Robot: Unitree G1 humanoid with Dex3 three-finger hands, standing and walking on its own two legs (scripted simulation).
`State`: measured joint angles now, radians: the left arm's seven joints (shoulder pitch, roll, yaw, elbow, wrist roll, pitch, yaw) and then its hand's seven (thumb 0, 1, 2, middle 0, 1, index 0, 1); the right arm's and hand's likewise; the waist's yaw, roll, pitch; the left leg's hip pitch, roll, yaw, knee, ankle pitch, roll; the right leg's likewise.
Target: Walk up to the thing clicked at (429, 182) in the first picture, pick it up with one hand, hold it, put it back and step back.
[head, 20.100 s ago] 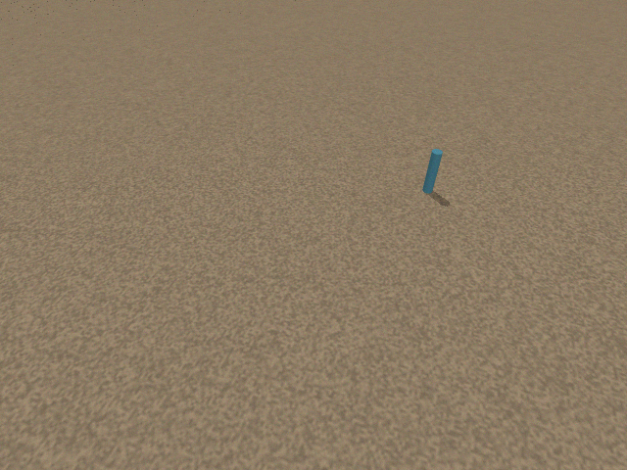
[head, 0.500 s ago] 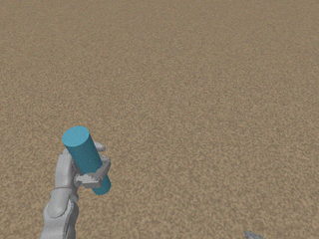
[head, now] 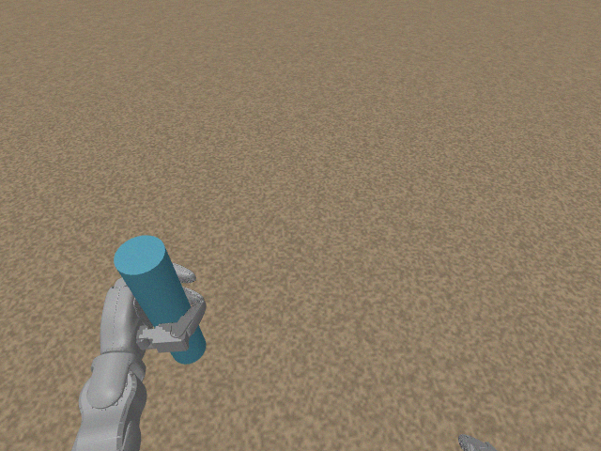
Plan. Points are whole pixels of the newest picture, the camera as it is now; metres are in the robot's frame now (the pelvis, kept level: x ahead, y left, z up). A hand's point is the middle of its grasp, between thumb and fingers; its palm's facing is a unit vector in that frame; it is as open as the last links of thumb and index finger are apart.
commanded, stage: hold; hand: left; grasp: from the side
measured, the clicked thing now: (169, 309) +0.33 +0.18 +0.04
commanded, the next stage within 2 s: crouch in 0.70 s
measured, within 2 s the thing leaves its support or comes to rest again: neither
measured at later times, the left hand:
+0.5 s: hand (176, 312) +0.32 +0.17 +0.05, palm faces +0.08 -1.00 +0.00, open 6.8 cm
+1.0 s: hand (178, 314) +0.33 +0.17 +0.04, palm faces +0.11 -0.99 +0.00, open 6.8 cm
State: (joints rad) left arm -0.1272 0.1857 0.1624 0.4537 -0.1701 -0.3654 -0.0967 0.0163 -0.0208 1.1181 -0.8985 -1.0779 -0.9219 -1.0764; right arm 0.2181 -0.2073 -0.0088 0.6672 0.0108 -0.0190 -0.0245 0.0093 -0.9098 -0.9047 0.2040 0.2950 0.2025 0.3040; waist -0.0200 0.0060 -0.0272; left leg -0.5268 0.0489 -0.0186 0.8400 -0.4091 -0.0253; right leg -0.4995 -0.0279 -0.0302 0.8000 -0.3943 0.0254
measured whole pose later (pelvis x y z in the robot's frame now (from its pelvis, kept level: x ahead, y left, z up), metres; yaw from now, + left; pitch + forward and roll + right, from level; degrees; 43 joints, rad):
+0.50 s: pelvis +0.00 +0.00 +0.00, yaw +0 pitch +5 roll -1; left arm -0.11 0.18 0.15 0.45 -0.17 -0.36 -0.09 0.02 -0.02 1.12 -0.90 -1.08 -0.92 -1.08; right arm 0.24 -0.21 -0.01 0.67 0.01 -0.02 -0.03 0.01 -0.91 -0.91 0.20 0.29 0.20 0.30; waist -0.02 0.01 -0.03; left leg -0.52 0.05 -0.02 0.84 -0.41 -0.02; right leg -0.49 -0.03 -0.03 0.79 -0.39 0.03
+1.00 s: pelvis -0.01 +0.00 +0.00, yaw +0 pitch +6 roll -1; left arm -0.15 0.18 0.15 0.50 -0.15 -0.38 -0.05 0.02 -0.02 1.12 -0.90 -1.08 -0.92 -1.08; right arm 0.21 -0.20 -0.01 0.67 0.01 -0.03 -0.02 0.01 -0.89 -0.90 0.20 0.29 0.20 0.30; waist -0.03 0.00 -0.03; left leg -0.56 0.04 -0.02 0.85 -0.41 -0.02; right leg -0.53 -0.03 -0.03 0.81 -0.39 0.03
